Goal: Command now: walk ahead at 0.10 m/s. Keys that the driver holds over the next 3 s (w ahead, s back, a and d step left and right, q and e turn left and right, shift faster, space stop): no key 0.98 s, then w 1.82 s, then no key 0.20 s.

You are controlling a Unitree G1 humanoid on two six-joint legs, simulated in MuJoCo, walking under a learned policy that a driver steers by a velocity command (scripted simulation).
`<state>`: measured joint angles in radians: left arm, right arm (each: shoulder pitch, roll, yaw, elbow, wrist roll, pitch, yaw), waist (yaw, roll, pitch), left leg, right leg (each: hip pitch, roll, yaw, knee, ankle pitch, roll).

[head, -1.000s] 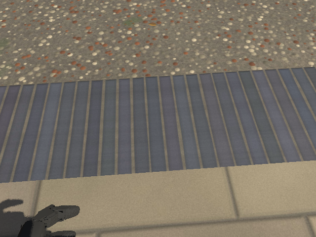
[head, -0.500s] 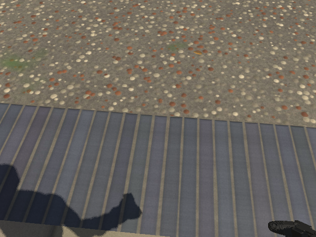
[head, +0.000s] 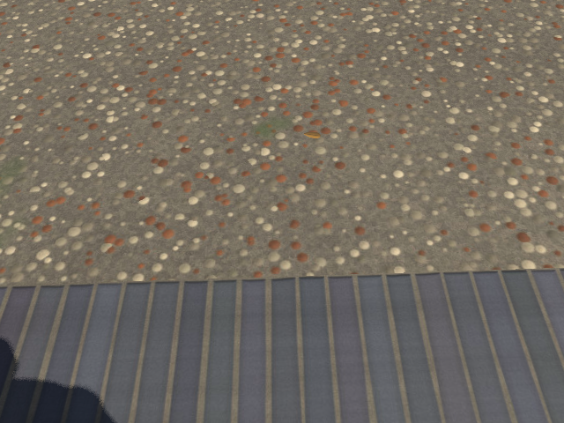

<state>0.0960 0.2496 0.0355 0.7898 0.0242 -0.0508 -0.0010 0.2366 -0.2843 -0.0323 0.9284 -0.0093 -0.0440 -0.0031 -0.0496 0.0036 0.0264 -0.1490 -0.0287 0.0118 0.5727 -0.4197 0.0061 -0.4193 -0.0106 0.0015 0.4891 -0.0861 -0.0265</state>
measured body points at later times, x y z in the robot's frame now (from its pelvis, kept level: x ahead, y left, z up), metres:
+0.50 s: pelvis +0.06 +0.01 +0.01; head +0.07 +0.02 +0.45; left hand +0.17 +0.27 -0.13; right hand +0.11 -0.24 -0.14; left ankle +0.02 +0.14 -0.73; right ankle +0.10 -0.11 -0.73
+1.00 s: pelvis +0.07 +0.02 +0.01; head +0.08 +0.02 +0.46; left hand +0.14 +0.28 -0.14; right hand +0.08 -0.23 -0.15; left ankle +0.02 +0.14 -0.73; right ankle +0.10 -0.11 -0.73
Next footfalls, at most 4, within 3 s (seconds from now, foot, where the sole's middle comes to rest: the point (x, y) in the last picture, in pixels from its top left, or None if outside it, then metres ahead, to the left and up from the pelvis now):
0.20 left None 0.06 0.14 -0.77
1.66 left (251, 415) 0.51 0.10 -0.77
2.18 right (332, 305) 0.78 -0.12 -0.77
2.80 left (248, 230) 1.16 0.11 -0.92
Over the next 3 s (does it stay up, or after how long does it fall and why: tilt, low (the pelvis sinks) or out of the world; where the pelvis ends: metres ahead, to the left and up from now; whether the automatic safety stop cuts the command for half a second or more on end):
stays up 1.09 0.02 -0.15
